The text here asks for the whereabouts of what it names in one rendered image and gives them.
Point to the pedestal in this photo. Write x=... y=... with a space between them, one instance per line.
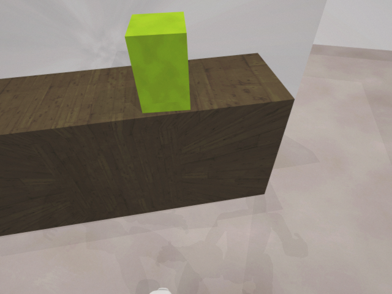
x=75 y=147

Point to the carton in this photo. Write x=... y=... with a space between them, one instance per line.
x=157 y=46

